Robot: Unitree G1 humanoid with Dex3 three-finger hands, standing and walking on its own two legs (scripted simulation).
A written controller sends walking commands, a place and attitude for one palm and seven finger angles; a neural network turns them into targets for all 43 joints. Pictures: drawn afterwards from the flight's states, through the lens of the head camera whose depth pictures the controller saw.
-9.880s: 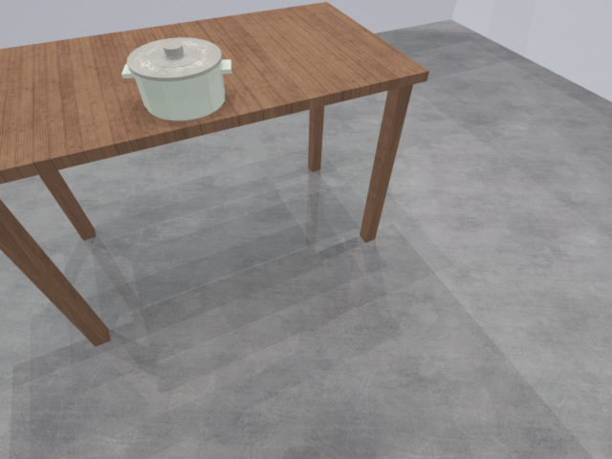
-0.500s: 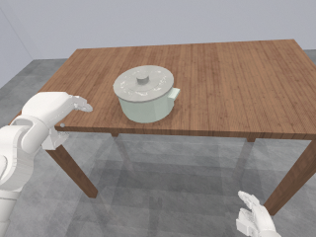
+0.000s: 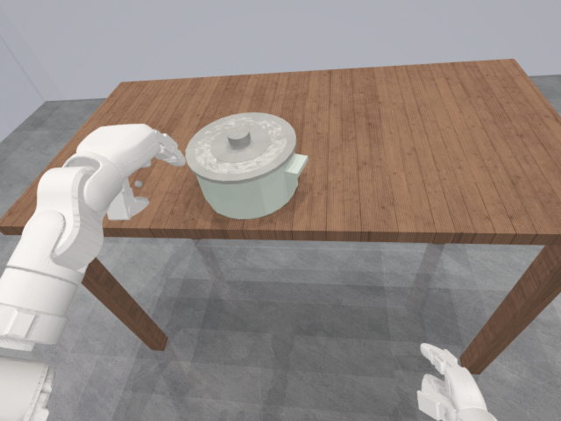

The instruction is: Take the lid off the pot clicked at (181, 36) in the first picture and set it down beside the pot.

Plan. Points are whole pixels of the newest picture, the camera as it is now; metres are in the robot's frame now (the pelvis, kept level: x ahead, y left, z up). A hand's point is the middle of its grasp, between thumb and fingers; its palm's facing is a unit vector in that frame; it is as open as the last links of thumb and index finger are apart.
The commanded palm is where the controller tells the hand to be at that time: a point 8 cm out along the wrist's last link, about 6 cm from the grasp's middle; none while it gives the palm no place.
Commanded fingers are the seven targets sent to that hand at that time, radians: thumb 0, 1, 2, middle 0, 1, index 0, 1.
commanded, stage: move the open hand above the knob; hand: left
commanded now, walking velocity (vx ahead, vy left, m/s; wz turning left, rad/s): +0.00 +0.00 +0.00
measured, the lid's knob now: (238, 136) +0.56 +0.12 +0.12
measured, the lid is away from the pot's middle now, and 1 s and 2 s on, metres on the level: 0.00 0.00 0.00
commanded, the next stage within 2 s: lower the open fingers around the knob in 1.88 s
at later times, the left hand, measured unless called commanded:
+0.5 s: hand (187, 148) +0.44 +0.16 +0.19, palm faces -0.20 -0.02 -0.98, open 9.9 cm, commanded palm +0.42 +0.17 +0.25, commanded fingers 0.00 -0.33 1.54 -0.86 -0.08 -0.86 -0.08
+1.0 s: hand (218, 122) +0.50 +0.12 +0.19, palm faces -0.23 -0.01 -0.97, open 9.9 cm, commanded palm +0.50 +0.13 +0.25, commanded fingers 0.00 -0.33 1.54 -0.86 -0.08 -0.86 -0.08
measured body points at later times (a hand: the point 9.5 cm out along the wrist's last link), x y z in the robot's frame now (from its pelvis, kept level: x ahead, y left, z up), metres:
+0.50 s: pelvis +0.02 +0.01 +0.00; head +0.03 -0.04 +0.45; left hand +0.45 +0.16 +0.24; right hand +0.19 -0.23 -0.12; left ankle +0.02 +0.11 -0.74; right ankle +0.04 -0.11 -0.74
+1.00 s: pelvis +0.03 +0.01 +0.00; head +0.06 -0.03 +0.45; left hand +0.50 +0.12 +0.25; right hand +0.15 -0.24 -0.13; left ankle +0.02 +0.11 -0.74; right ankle +0.04 -0.11 -0.74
